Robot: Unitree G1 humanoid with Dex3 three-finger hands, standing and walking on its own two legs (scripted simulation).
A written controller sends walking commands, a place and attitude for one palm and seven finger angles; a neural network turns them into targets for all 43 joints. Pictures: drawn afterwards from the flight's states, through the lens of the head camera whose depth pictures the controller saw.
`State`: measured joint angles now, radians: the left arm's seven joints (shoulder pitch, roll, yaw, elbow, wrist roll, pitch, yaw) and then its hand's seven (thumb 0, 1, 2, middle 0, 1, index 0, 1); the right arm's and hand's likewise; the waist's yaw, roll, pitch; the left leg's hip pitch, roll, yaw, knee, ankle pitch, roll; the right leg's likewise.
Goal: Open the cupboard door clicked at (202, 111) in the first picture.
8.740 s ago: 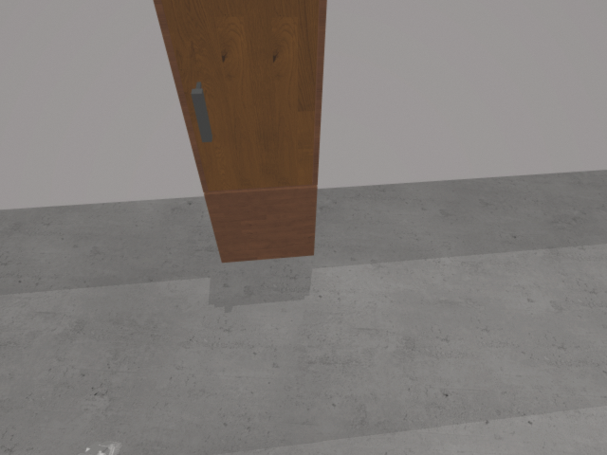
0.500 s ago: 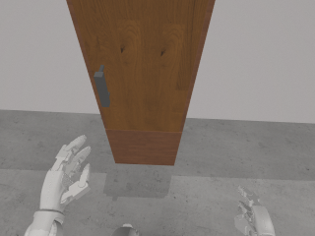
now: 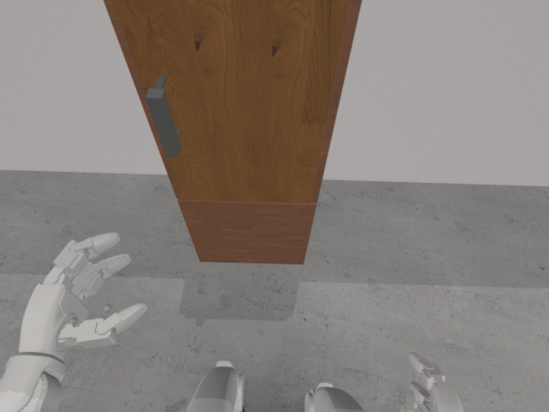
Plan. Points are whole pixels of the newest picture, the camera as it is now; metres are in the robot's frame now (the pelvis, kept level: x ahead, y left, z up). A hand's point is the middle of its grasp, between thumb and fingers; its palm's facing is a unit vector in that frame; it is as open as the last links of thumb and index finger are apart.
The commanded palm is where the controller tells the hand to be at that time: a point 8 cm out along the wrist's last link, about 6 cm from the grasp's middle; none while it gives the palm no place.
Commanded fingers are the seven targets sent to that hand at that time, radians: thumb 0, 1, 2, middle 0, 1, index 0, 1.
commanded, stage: raise the hand with hooked fingers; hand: left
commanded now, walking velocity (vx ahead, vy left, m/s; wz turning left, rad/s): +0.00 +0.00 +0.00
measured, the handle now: (167, 117) +0.60 +0.23 +0.05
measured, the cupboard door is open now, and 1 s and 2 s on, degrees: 0 0 0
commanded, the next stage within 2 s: move the hooked fingers beside the handle in 1.30 s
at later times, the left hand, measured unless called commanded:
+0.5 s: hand (65, 286) +0.26 +0.28 +0.06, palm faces +0.04 -1.00 -0.05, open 13.6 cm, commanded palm +0.25 +0.34 +0.06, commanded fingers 0.00 -0.50 0.30 -0.30 -1.20 -0.30 -1.20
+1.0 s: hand (59, 256) +0.30 +0.30 +0.07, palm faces +0.02 -1.00 -0.05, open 13.9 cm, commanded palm +0.27 +0.35 +0.07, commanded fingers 0.00 -0.50 0.30 -0.30 -1.20 -0.30 -1.20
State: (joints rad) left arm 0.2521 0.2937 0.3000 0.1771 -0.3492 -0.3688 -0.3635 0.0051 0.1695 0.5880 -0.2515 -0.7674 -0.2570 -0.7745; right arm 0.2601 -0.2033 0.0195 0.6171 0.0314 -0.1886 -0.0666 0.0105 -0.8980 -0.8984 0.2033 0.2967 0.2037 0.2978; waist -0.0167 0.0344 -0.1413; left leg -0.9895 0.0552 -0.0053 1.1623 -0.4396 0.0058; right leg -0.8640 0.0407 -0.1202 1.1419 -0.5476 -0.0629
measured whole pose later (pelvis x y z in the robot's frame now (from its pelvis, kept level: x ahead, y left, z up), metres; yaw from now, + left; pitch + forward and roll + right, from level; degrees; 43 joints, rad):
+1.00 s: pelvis +0.01 +0.03 +0.02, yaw +0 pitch +15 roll -3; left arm 0.00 0.41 0.42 0.43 -0.36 -0.37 -0.49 -0.01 -0.50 0.30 -0.30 -1.20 -0.30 -1.20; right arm 0.30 -0.28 0.03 0.56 0.04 -0.15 -0.06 0.01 -0.90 -0.90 0.20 0.30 0.20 0.30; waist -0.02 0.02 -0.12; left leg -0.90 0.03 0.02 1.06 -0.41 0.05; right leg -0.77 0.02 -0.09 1.01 -0.50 -0.02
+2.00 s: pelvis +0.01 +0.02 +0.01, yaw -1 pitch +18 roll -3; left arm -0.38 0.49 0.47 0.80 -0.28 -0.39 -0.48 -0.01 -0.50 0.30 -0.30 -1.20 -0.30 -1.20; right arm 0.32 -0.28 0.03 0.61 0.04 -0.08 -0.06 0.01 -0.90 -0.90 0.20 0.30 0.20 0.30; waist -0.06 0.01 -0.13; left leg -0.99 0.05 0.02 1.11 -0.43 0.03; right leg -0.87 0.04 -0.09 1.08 -0.52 -0.04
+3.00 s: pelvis +0.01 +0.03 -0.01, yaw -4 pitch +26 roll -6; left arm -0.95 0.73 0.51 1.24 -0.09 -0.39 -0.38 -0.02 -0.50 0.30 -0.30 -1.20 -0.30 -1.20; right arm 0.36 -0.29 0.07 0.62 0.00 0.07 -0.03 0.00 -0.90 -0.90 0.20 0.30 0.20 0.30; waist -0.20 0.02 -0.11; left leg -1.22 0.07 0.01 1.22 -0.46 0.05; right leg -1.08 0.06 -0.10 1.15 -0.52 -0.02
